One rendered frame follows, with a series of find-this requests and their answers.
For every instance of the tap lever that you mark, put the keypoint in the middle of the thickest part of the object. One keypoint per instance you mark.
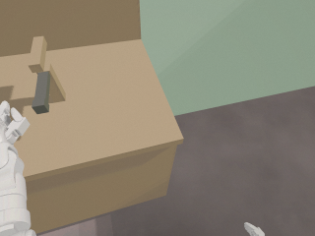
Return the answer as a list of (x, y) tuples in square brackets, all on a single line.
[(41, 97)]

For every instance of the counter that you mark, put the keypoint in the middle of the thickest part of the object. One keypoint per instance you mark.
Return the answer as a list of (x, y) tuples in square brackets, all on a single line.
[(110, 137)]

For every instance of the robot right hand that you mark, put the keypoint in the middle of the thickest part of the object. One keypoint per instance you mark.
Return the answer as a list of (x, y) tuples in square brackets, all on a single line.
[(253, 230)]

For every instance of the left robot forearm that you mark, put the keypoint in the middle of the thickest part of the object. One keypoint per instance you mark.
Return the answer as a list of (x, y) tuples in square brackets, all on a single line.
[(14, 215)]

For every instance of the robot left hand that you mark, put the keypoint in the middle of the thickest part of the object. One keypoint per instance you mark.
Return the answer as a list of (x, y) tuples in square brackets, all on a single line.
[(10, 131)]

